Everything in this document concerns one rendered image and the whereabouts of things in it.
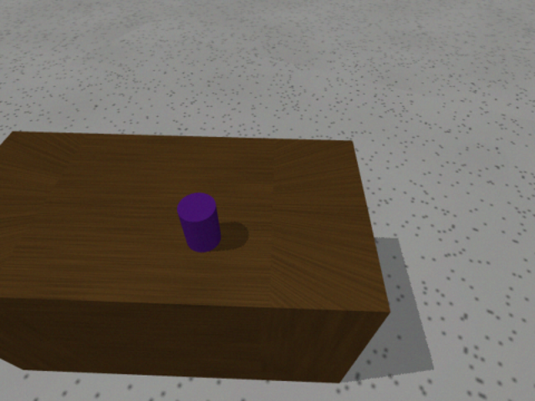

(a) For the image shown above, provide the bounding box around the can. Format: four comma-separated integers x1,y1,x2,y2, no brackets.
177,193,221,252

